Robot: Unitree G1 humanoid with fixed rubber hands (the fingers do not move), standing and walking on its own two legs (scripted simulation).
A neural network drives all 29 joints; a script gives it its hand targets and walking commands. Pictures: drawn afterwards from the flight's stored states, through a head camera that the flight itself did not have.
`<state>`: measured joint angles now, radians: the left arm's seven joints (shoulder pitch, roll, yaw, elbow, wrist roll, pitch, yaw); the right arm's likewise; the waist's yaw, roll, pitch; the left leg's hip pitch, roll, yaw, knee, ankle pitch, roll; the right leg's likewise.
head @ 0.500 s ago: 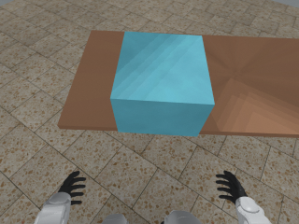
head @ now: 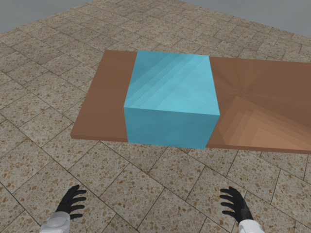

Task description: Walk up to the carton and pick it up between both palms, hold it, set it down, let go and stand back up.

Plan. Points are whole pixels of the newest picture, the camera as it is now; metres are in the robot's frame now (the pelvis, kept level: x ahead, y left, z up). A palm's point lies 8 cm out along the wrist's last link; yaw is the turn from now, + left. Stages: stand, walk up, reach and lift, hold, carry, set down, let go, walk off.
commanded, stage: reach and lift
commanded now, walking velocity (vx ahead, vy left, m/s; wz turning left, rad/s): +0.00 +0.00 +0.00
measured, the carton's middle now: (169, 97) +0.57 -0.04 -0.03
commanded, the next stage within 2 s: none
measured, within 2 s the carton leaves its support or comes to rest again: neither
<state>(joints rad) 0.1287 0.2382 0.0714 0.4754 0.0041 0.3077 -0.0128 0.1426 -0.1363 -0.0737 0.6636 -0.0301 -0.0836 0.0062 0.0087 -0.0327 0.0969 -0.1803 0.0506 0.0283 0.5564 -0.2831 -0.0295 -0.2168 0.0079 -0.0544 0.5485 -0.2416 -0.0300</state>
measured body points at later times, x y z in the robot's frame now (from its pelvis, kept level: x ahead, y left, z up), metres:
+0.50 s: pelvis +0.04 +0.01 +0.01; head +0.06 +0.02 +0.46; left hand +0.25 +0.25 -0.06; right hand +0.25 -0.23 -0.05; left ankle +0.02 +0.14 -0.73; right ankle +0.04 -0.10 -0.73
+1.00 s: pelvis +0.03 +0.01 +0.00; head +0.04 +0.02 +0.45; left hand +0.31 +0.24 -0.02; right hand +0.30 -0.24 -0.03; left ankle +0.02 +0.14 -0.73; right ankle +0.04 -0.10 -0.73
